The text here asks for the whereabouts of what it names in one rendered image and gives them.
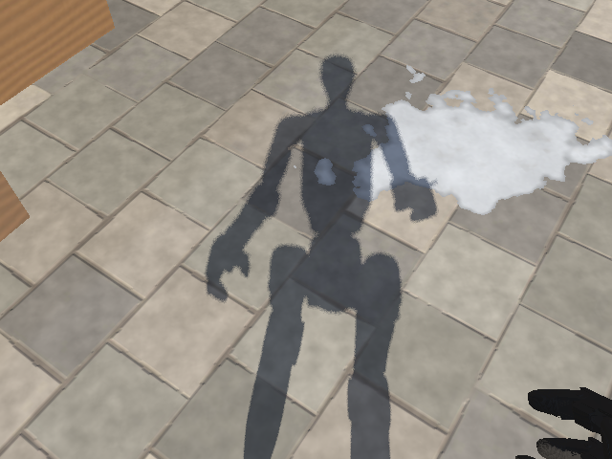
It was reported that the right robot hand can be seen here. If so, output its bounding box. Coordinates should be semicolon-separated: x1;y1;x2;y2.
515;387;612;459

